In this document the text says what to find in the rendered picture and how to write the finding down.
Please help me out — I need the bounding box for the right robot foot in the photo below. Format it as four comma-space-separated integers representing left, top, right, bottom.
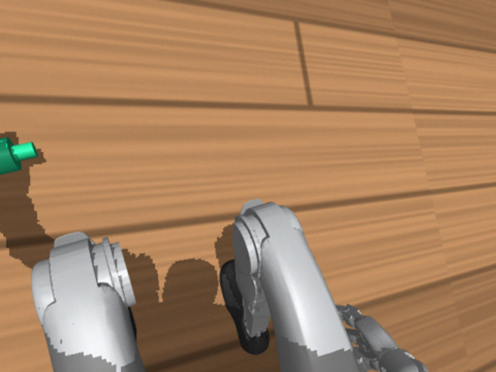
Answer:
219, 260, 269, 355

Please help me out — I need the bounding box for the right robot hand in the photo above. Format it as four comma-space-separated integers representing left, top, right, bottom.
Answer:
336, 304, 399, 372

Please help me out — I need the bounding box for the bottle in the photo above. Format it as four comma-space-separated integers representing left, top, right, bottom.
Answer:
0, 137, 38, 175

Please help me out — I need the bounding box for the right robot arm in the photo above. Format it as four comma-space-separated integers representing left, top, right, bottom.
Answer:
378, 349, 428, 372

